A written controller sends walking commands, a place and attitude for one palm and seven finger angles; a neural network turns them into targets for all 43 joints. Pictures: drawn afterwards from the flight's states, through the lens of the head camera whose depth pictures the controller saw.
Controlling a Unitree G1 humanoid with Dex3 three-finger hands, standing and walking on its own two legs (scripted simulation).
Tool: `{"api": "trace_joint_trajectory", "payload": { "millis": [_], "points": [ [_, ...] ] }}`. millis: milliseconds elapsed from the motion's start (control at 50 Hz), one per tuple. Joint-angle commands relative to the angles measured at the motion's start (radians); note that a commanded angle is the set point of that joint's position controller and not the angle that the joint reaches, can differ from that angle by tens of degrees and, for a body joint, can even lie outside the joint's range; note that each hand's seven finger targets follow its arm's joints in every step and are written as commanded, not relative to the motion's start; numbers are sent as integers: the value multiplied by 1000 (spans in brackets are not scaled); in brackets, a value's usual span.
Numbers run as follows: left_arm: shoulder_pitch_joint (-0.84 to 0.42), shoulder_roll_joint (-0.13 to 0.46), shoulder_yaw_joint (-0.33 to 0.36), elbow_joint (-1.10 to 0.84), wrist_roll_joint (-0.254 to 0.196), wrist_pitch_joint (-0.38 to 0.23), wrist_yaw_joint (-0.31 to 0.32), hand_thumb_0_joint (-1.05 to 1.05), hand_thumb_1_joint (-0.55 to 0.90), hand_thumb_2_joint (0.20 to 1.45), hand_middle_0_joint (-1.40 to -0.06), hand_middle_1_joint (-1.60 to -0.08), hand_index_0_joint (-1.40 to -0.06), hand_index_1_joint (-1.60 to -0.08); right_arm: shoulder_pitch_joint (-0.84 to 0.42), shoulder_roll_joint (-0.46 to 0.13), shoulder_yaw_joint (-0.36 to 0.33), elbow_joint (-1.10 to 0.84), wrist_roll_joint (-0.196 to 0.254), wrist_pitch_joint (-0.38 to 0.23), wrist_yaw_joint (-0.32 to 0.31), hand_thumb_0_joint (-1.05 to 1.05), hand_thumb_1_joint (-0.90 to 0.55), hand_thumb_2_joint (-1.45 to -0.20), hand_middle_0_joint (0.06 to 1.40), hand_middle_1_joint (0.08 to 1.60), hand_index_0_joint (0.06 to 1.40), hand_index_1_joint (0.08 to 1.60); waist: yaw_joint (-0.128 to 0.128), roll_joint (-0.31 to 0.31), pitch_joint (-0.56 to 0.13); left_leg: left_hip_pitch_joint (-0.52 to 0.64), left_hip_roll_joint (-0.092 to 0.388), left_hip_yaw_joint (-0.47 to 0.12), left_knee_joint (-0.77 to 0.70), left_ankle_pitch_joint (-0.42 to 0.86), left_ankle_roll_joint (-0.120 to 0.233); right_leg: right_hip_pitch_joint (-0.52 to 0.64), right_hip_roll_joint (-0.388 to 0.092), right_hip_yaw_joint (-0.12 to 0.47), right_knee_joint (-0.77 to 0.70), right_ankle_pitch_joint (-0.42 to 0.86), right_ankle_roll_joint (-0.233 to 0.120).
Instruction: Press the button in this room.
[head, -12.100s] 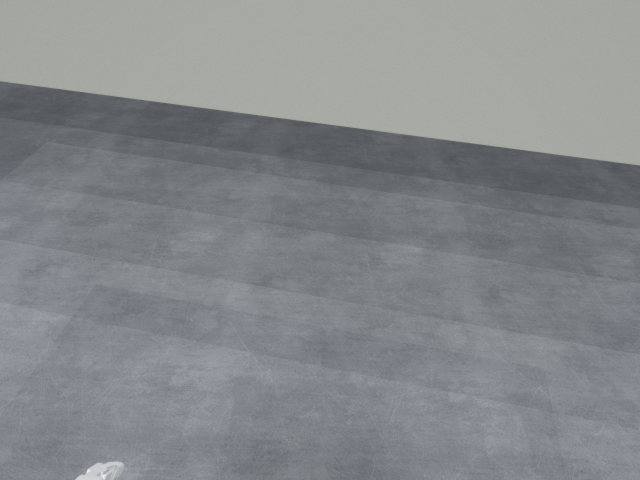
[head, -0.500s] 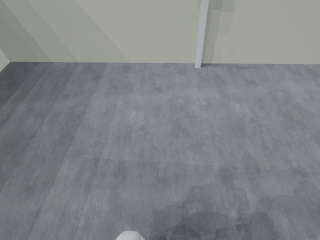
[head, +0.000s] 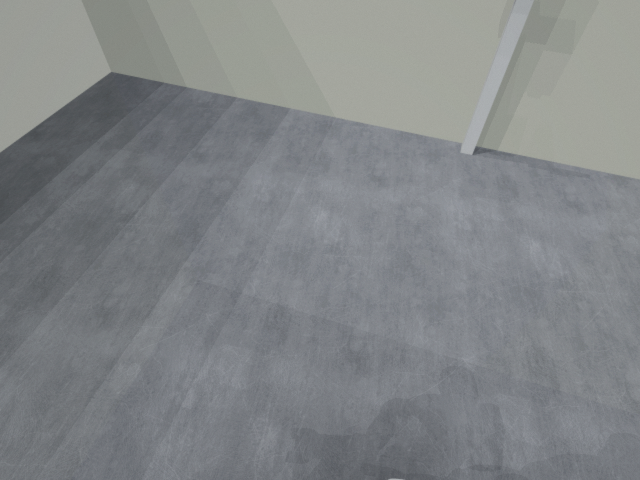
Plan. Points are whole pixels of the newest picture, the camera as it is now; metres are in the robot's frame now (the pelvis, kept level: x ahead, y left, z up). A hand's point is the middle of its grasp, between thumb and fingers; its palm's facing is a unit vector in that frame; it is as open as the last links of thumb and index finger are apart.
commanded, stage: turn or walk to find it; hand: left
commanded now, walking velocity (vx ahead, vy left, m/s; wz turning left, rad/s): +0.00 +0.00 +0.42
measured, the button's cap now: out of the picture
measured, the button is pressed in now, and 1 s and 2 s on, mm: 0 0 0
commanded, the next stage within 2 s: none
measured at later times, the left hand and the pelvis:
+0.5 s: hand out of the picture -0.03 +0.17 -0.16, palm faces +0.28 -0.93 -0.25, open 7.4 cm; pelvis -0.02 -0.03 +0.00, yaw +14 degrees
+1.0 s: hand out of the picture -0.03 +0.22 -0.16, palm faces +0.43 -0.87 -0.26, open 7.4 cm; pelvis -0.04 -0.01 +0.00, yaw +25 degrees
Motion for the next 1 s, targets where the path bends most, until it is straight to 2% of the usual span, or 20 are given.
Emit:
{"api": "trace_joint_trajectory", "payload": {
  "millis": [0, 40, 60, 80, 100, 120, 160, 200, 440, 480, 520, 540, 560, 580, 600, 660, 720, 860, 940, 980],
  "points": [
    [21, 62, 7, -80, -2, -32, 6, 0, 900, 900, -200, -300, -200, -300, 25, -219, -67, -61, -7, -11, -15, 0, -900, -900, 200, 300, 200, 300, -17, 184, -88, 41, 238, -260, -72, 490, 147, 67, 36, -19, -206, 26, -14],
    [95, 73, 12, -62, -1, -44, 8, 0, 900, 900, -200, -300, -200, -300, 3, -210, -69, -71, 0, -8, -13, 0, -900, -900, 200, 300, 200, 300, 24, 153, -106, -44, 192, -245, -8, 384, 101, 223, 38, -34, -418, 201, -19],
    [121, 110, 20, -58, 5, -55, 12, 0, 900, 900, -200, -300, -200, -300, 18, -175, -68, -75, 7, -10, -9, 0, -900, -900, 200, 300, 200, 300, 32, 60, -124, -134, 136, -208, 66, 250, 51, 346, -26, 23, -527, 281, -36],
    [143, 202, 38, -57, 21, -66, 22, 0, 900, 900, -200, -300, -200, -300, 40, -110, -57, -92, 14, -11, -2, 0, -900, -900, 200, 300, 200, 300, 39, -202, -139, -322, 2, -57, 270, -64, -23, 474, -272, 265, -585, 398, -118],
    [138, 227, 43, -70, 15, -65, 21, 0, 900, 900, -200, -300, -200, -300, 22, -133, -66, -102, 5, 2, -6, 0, -900, -900, 200, 300, 200, 300, 51, -285, -109, -325, -21, -40, 475, -339, -39, 323, -411, 353, -625, 422, -219],
    [93, 195, 43, -85, 12, -64, 23, 0, 900, 900, -200, -300, -200, -300, 6, -152, -72, -91, -1, 15, -4, 0, -900, -900, 200, 300, 200, 300, 44, -254, -46, -318, 11, -86, 619, -314, -30, 196, -389, 343, -658, 296, -252],
    [-10, 138, 25, -109, 11, -60, 20, 0, 900, 900, -200, -300, -200, -300, 42, -134, -74, -53, -4, 25, 9, 0, -900, -900, 200, 300, 200, 300, -15, -114, 16, -329, 34, -67, 749, -181, -39, 133, -285, 188, -644, 218, -213],
    [-37, 108, 18, -118, 12, -66, 21, 0, 900, 900, -200, -300, -200, -300, 99, -117, -68, -27, -5, 28, 15, 0, -900, -900, 200, 300, 200, 300, -36, -136, -13, -320, 44, -33, 759, -108, -58, 169, -233, 76, -621, 296, -184],
    [120, 177, 38, -32, 25, -55, 19, 0, 900, 900, -200, -300, -200, -300, -17, -87, -34, -46, 12, 10, 9, 0, -900, -900, 200, 300, 200, 300, 48, -183, -78, -188, 56, 95, 321, -222, -69, 309, -299, 0, -519, 588, -237],
    [94, 178, 41, -24, 24, -52, 18, 0, 900, 900, -200, -300, -200, -300, 20, -88, -33, -40, 14, 3, 6, 0, -900, -900, 200, 300, 200, 300, 21, -186, -96, -128, 56, 111, 199, -175, -61, 303, -300, -23, -472, 582, -217],
    [78, 170, 41, -25, 13, -42, 15, 0, 900, 900, -200, -300, -200, -300, 78, -110, -38, -26, 10, -7, 6, 0, -900, -900, 200, 300, 200, 300, -20, -137, -106, 42, 60, 123, -13, 13, -45, 191, -264, -87, -377, 470, -144],
    [93, 132, 36, -39, 5, -34, 11, 0, 900, 900, -200, -300, -200, -300, 103, -177, -50, -27, 5, -18, 6, 0, -900, -900, 200, 300, 200, 300, -36, 47, -127, 165, 168, -32, -110, 113, 1, 49, -190, -137, -223, 301, -83],
    [78, 65, 19, -76, 2, -28, 4, 0, 900, 900, -200, -300, -200, -300, 131, -273, -73, -34, -2, -20, 2, 0, -900, -900, 200, 300, 200, 300, -53, 325, -94, 206, 406, -324, -173, 361, 112, -170, -63, -162, -20, -144, -15],
    [5, 77, 7, -97, 13, -17, 8, 0, 900, 900, -200, -300, -200, -300, 165, -296, -76, -19, 0, -13, -3, 0, -900, -900, 200, 300, 200, 300, -83, 257, -94, 122, 450, -332, -184, 339, 174, -143, -58, -68, 104, -191, -24],
    [-34, 65, 13, -91, 13, -12, 11, 0, 900, 900, -200, -300, -200, -300, 142, -273, -73, -12, -4, -16, -15, 0, -900, -900, 200, 300, 200, 300, -76, 286, -71, 84, 403, -322, -188, 313, 171, -169, -50, -21, 169, -156, -22],
    [22, 81, 21, -41, 11, -16, -4, 0, 900, 900, -200, -300, -200, -300, 6, -207, -47, -47, -1, -23, -22, 0, -900, -900, 200, 300, 200, 300, -9, 172, -37, 51, 281, -175, -169, 324, 138, -143, -42, -1, 216, 19, -15],
    [36, 79, 16, -34, 10, -19, -3, 0, 900, 900, -200, -300, -200, -300, 29, -204, -50, -44, 3, -29, -22, 0, -900, -900, 200, 300, 200, 300, -15, 128, -77, 117, 261, -150, -153, 424, 142, -136, -32, 2, 176, 46, -1],
    [-35, 64, 9, -78, 4, -19, 6, 0, 900, 900, -200, -300, -200, -300, 69, -209, -63, -42, -4, -17, -18, 0, -900, -900, 200, 300, 200, 300, -42, 154, -60, 92, 264, -242, -140, 394, 164, -75, -1, 8, 4, -7, -2],
    [3, 55, 8, -80, 0, -28, 8, 0, 900, 900, -200, -300, -200, -300, 45, -212, -69, -55, -8, -10, -15, 0, -900, -900, 200, 300, 200, 300, -23, 181, -84, 33, 237, -286, -105, 400, 153, 57, 37, -9, -194, 17, -19],
    [67, 68, 9, -66, -1, -40, 11, 0, 900, 900, -200, -300, -200, -300, 35, -203, -72, -61, -1, -8, -13, 0, -900, -900, 200, 300, 200, 300, 10, 142, -110, -26, 201, -278, -36, 381, 118, 197, 45, -21, -400, 166, -24]
  ]
}}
